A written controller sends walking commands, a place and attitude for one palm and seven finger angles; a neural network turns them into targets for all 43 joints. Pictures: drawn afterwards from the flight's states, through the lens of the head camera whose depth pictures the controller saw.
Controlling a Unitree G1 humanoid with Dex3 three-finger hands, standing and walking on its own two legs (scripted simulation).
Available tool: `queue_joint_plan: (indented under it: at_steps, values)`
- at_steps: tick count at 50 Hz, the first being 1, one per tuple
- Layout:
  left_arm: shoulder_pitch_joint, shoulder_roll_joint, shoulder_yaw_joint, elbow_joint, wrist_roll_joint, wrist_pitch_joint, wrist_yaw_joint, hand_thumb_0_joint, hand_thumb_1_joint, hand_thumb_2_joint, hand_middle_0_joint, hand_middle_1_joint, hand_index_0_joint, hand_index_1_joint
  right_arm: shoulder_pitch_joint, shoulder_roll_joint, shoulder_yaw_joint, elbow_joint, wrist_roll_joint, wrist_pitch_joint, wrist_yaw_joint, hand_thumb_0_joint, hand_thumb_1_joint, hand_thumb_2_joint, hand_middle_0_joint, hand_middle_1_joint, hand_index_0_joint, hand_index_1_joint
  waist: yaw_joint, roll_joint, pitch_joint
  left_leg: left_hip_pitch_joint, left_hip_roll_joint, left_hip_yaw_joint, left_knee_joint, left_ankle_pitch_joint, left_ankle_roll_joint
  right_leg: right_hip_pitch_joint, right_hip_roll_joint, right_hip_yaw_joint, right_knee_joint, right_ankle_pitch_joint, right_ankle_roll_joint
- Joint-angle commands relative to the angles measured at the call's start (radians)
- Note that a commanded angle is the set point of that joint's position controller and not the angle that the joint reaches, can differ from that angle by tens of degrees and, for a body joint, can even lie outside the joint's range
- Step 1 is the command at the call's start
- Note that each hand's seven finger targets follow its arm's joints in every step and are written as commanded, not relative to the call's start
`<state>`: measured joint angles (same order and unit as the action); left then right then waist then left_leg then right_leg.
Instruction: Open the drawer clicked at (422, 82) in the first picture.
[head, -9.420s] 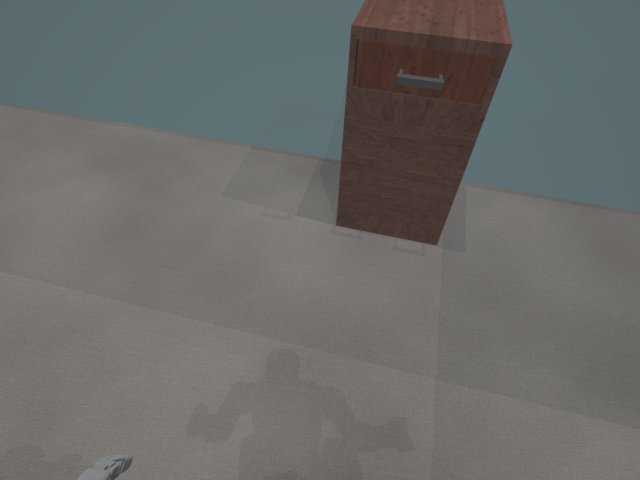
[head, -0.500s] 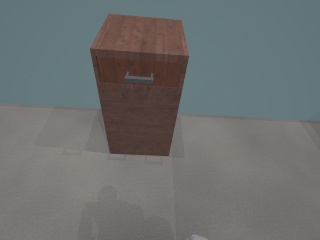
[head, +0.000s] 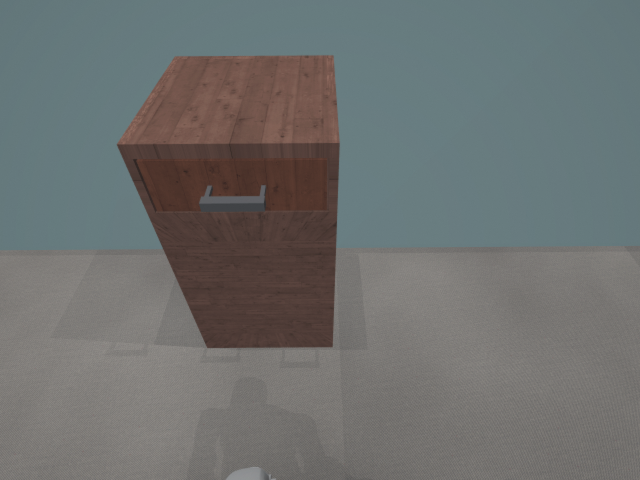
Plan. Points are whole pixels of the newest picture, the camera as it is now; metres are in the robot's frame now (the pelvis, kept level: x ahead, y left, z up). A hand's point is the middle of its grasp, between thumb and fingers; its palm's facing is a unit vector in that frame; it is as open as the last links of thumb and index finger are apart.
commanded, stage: take the last steps up to it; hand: left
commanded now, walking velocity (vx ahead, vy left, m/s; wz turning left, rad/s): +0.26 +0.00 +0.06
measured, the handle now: (234, 197) +0.67 +0.21 -0.05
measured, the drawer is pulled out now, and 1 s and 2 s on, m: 0.00 0.00 0.00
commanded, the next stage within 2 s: come to a stop and stand still in 0.28 s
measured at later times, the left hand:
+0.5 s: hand out of the picture +0.16 +0.21 -0.18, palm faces +0.07 -0.98 -0.17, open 7.4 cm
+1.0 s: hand (213, 440) +0.22 +0.18 -0.15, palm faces +0.07 -0.96 -0.27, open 7.3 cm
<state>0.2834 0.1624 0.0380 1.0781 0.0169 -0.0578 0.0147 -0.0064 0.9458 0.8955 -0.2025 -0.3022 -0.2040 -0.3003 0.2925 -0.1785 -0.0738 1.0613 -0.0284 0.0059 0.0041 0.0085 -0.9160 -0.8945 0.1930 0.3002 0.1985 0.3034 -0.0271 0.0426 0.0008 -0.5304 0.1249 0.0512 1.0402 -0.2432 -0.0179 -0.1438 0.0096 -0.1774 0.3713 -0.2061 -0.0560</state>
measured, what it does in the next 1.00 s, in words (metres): walks ahead: left foot, then right foot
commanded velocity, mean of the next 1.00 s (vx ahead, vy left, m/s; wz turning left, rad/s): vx -0.02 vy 0.03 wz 0.01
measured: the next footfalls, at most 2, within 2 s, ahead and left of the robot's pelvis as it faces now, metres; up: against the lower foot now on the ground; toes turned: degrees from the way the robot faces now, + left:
left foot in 0.22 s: +0.18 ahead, +0.14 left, +0.00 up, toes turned +9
right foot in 0.64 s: +0.26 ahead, -0.10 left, +0.00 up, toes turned -5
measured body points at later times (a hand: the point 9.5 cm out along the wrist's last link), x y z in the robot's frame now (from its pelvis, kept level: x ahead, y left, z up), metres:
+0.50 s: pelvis +0.15 +0.04 +0.00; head +0.16 +0.05 +0.45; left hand +0.16 +0.26 -0.16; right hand +0.18 -0.19 -0.15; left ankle +0.14 +0.13 -0.74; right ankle +0.18 -0.10 -0.69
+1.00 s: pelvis +0.14 -0.01 +0.00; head +0.18 -0.05 +0.45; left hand +0.22 +0.23 -0.13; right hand +0.20 -0.26 -0.17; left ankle +0.07 +0.15 -0.68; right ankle +0.22 -0.10 -0.74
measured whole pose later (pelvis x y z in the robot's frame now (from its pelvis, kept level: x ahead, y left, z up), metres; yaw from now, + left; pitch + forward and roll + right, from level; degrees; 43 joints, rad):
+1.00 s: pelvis +0.14 -0.01 +0.00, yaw +1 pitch +0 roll +3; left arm 0.14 0.14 0.04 0.98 0.03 0.02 0.03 0.01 0.91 0.90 -0.21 -0.30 -0.21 -0.30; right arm 0.18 -0.23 -0.08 1.03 -0.02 0.07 -0.01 0.01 -0.92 -0.89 0.19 0.30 0.20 0.30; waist 0.02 0.02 0.07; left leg -0.32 0.01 -0.01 0.91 -0.45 -0.05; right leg -0.35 -0.07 -0.09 0.44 -0.11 -0.05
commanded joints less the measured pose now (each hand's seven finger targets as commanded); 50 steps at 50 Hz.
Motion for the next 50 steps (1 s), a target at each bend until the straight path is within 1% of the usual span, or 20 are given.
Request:
queue_joint_plan:
  at_steps: [1, 3, 6, 9, 10, 11, 12, 13, 16, 22, 27, 30, 31, 32, 33, 34, 36, 39, 43, 50]
  values:
    - [0.072, 0.103, 0.016, -0.011, 0.006, -0.029, 0.003, 0.000, 0.900, 0.900, -0.200, -0.300, -0.200, -0.300, -0.003, -0.007, 0.007, -0.049, 0.001, -0.017, 0.017, 0.000, -0.900, -0.900, 0.200, 0.300, 0.200, 0.300, 0.021, -0.123, 0.108, -0.019, 0.018, 0.002, -0.173, 0.031, -0.012, -0.055, -0.286, 0.206, -0.245, -0.040, -0.103]
    - [0.115, 0.107, 0.017, 0.009, 0.006, -0.030, 0.003, 0.000, 0.900, 0.900, -0.200, -0.300, -0.200, -0.300, -0.073, -0.005, 0.012, -0.069, 0.003, -0.028, 0.019, 0.000, -0.900, -0.900, 0.200, 0.300, 0.200, 0.300, 0.048, -0.137, 0.109, -0.016, 0.011, 0.017, -0.271, 0.022, -0.010, 0.000, -0.295, 0.206, -0.214, 0.030, -0.106]
    - [0.140, 0.117, 0.020, 0.022, 0.010, -0.024, 0.003, 0.000, 0.900, 0.900, -0.200, -0.300, -0.200, -0.300, -0.119, -0.005, 0.016, -0.089, 0.006, -0.042, 0.020, 0.000, -0.900, -0.900, 0.200, 0.300, 0.200, 0.300, 0.059, -0.133, 0.112, 0.061, -0.012, 0.034, -0.367, -0.018, 0.012, 0.006, -0.315, 0.212, -0.166, 0.075, -0.114]
    - [0.140, 0.108, 0.020, 0.032, 0.003, -0.012, 0.003, 0.000, 0.900, 0.900, -0.200, -0.300, -0.200, -0.300, -0.019, -0.028, 0.017, -0.053, 0.004, -0.059, 0.010, 0.000, -0.900, -0.900, 0.200, 0.300, 0.200, 0.300, 0.007, -0.048, 0.051, 0.326, -0.066, 0.077, -0.537, 0.054, 0.024, -0.063, -0.251, 0.150, 0.010, 0.126, -0.066]
    - [0.141, 0.083, 0.014, 0.026, -0.001, -0.009, 0.000, 0.000, 0.900, 0.900, -0.200, -0.300, -0.200, -0.300, 0.093, -0.078, 0.008, -0.021, 0.000, -0.069, 0.002, 0.000, -0.900, -0.900, 0.200, 0.300, 0.200, 0.300, -0.038, 0.055, -0.010, 0.508, -0.010, -0.010, -0.602, 0.098, 0.050, -0.152, -0.185, 0.096, 0.208, 0.124, -0.029]
    - [0.162, 0.033, 0.005, 0.008, -0.009, -0.008, -0.007, 0.000, 0.900, 0.900, -0.200, -0.300, -0.200, -0.300, 0.194, -0.175, -0.012, -0.001, -0.009, -0.074, -0.010, 0.000, -0.900, -0.900, 0.200, 0.300, 0.200, 0.300, -0.059, 0.259, -0.087, 0.679, 0.212, -0.296, -0.668, 0.200, 0.144, -0.339, -0.065, 0.000, 0.474, -0.134, 0.030]
    - [0.121, 0.040, -0.002, -0.020, -0.003, -0.011, -0.007, 0.000, 0.900, 0.900, -0.200, -0.300, -0.200, -0.300, 0.235, -0.204, -0.014, 0.012, 0.002, -0.061, -0.020, 0.000, -0.900, -0.900, 0.200, 0.300, 0.200, 0.300, -0.068, 0.252, -0.083, 0.685, 0.317, -0.406, -0.743, 0.265, 0.228, -0.441, -0.033, 0.049, 0.671, -0.398, 0.038]
    - [0.091, 0.052, 0.003, -0.021, 0.003, -0.003, -0.003, 0.000, 0.900, 0.900, -0.200, -0.300, -0.200, -0.300, 0.184, -0.180, -0.009, 0.005, 0.005, -0.055, -0.024, 0.000, -0.900, -0.900, 0.200, 0.300, 0.200, 0.300, -0.057, 0.162, -0.048, 0.599, 0.305, -0.353, -0.763, 0.180, 0.238, -0.444, -0.074, 0.101, 0.747, -0.384, 0.027]
    - [0.071, 0.025, 0.010, 0.000, 0.009, 0.012, -0.015, 0.000, 0.900, 0.900, -0.200, -0.300, -0.200, -0.300, 0.052, -0.088, 0.021, -0.026, 0.009, -0.067, -0.031, 0.000, -0.900, -0.900, 0.200, 0.300, 0.200, 0.300, 0.000, 0.048, 0.075, 0.389, 0.219, -0.209, -0.821, 0.203, 0.185, -0.418, -0.132, 0.143, 0.770, -0.197, 0.043]
    - [0.125, -0.020, 0.005, 0.016, 0.003, 0.057, 0.000, 0.000, 0.900, 0.900, -0.200, -0.300, -0.200, -0.300, -0.005, -0.049, 0.037, -0.036, 0.013, -0.069, -0.044, 0.000, -0.900, -0.900, 0.200, 0.300, 0.200, 0.300, 0.058, 0.047, 0.037, 0.309, 0.140, -0.021, -0.786, 0.557, 0.160, -0.264, -0.122, 0.143, 0.564, -0.043, 0.089]
    - [0.034, 0.027, 0.007, -0.023, -0.002, 0.075, 0.011, 0.000, 0.900, 0.900, -0.200, -0.300, -0.200, -0.300, 0.005, -0.088, 0.022, -0.008, 0.006, -0.032, -0.053, 0.000, -0.900, -0.900, 0.200, 0.300, 0.200, 0.300, 0.029, 0.109, 0.058, 0.379, 0.160, -0.039, -0.696, 0.661, 0.158, -0.209, -0.088, 0.106, 0.325, -0.088, 0.086]
    - [0.040, 0.068, 0.020, -0.038, 0.002, 0.069, 0.014, 0.000, 0.900, 0.900, -0.200, -0.300, -0.200, -0.300, 0.017, -0.093, 0.006, 0.003, 0.009, -0.013, -0.052, 0.000, -0.900, -0.900, 0.200, 0.300, 0.200, 0.300, 0.048, 0.096, 0.071, 0.370, 0.130, -0.038, -0.604, 0.588, 0.114, -0.136, -0.084, 0.106, 0.154, 0.048, 0.075]
    - [0.059, 0.102, 0.026, -0.036, 0.006, 0.060, 0.016, 0.000, 0.900, 0.900, -0.200, -0.300, -0.200, -0.300, 0.026, -0.083, 0.003, -0.001, 0.013, -0.007, -0.050, 0.000, -0.900, -0.900, 0.200, 0.300, 0.200, 0.300, 0.053, 0.037, 0.054, 0.339, 0.080, -0.007, -0.536, 0.454, 0.070, -0.074, -0.119, 0.142, 0.096, 0.309, 0.070]
    - [0.065, 0.159, 0.034, -0.039, 0.010, 0.051, 0.021, 0.000, 0.900, 0.900, -0.200, -0.300, -0.200, -0.300, 0.057, -0.051, 0.001, -0.006, 0.019, -0.001, -0.045, 0.000, -0.900, -0.900, 0.200, 0.300, 0.200, 0.300, 0.041, -0.099, -0.009, 0.258, -0.001, 0.031, -0.431, 0.209, 0.026, 0.021, -0.234, 0.277, 0.130, 0.669, 0.020]
    - [0.066, 0.201, 0.042, -0.039, 0.008, 0.048, 0.022, 0.000, 0.900, 0.900, -0.200, -0.300, -0.200, -0.300, 0.079, -0.021, 0.003, -0.014, 0.026, 0.009, -0.040, 0.000, -0.900, -0.900, 0.200, 0.300, 0.200, 0.300, 0.032, -0.212, -0.047, 0.200, -0.091, 0.074, -0.298, -0.192, -0.005, 0.065, -0.376, 0.352, 0.106, 0.973, -0.076]
    - [0.079, 0.207, 0.041, -0.045, 0.004, 0.048, 0.023, 0.000, 0.900, 0.900, -0.200, -0.300, -0.200, -0.300, 0.065, -0.024, -0.002, -0.023, 0.028, 0.023, -0.045, 0.000, -0.900, -0.900, 0.200, 0.300, 0.200, 0.300, 0.055, -0.233, -0.088, 0.209, -0.116, 0.024, -0.120, -0.391, -0.004, 0.055, -0.432, 0.367, 0.071, 1.086, -0.150]
    - [0.013, 0.178, 0.047, -0.066, 0.001, 0.053, 0.037, 0.000, 0.900, 0.900, -0.200, -0.300, -0.200, -0.300, 0.028, -0.039, -0.005, -0.020, 0.025, 0.041, -0.046, 0.000, -0.900, -0.900, 0.200, 0.300, 0.200, 0.300, 0.055, -0.246, -0.084, 0.149, -0.114, -0.080, 0.084, -0.374, -0.006, 0.015, -0.409, 0.379, 0.041, 0.919, -0.180]
    - [-0.069, 0.167, 0.050, -0.109, 0.002, 0.063, 0.046, 0.000, 0.900, 0.900, -0.200, -0.300, -0.200, -0.300, 0.011, -0.047, -0.012, -0.024, 0.022, 0.053, -0.033, 0.000, -0.900, -0.900, 0.200, 0.300, 0.200, 0.300, 0.041, -0.136, -0.081, 0.101, -0.110, -0.101, 0.163, -0.263, -0.021, 0.006, -0.362, 0.315, 0.028, 0.711, -0.146]
    - [-0.074, 0.170, 0.053, -0.123, 0.007, 0.061, 0.044, 0.000, 0.900, 0.900, -0.200, -0.300, -0.200, -0.300, -0.008, -0.062, -0.012, -0.044, 0.011, 0.064, -0.019, 0.000, -0.900, -0.900, 0.200, 0.300, 0.200, 0.300, 0.053, -0.197, -0.090, 0.094, -0.112, -0.096, 0.076, -0.198, -0.042, 0.019, -0.341, 0.322, -0.038, 0.427, -0.119]
    - [-0.077, 0.206, 0.062, -0.127, 0.025, 0.071, 0.026, 0.000, 0.900, 0.900, -0.200, -0.300, -0.200, -0.300, -0.009, -0.060, 0.002, -0.065, 0.014, 0.045, -0.002, 0.000, -0.900, -0.900, 0.200, 0.300, 0.200, 0.300, 0.067, -0.248, -0.040, 0.233, -0.117, -0.025, -0.278, -0.228, -0.013, -0.084, -0.291, 0.379, -0.197, -0.209, -0.083]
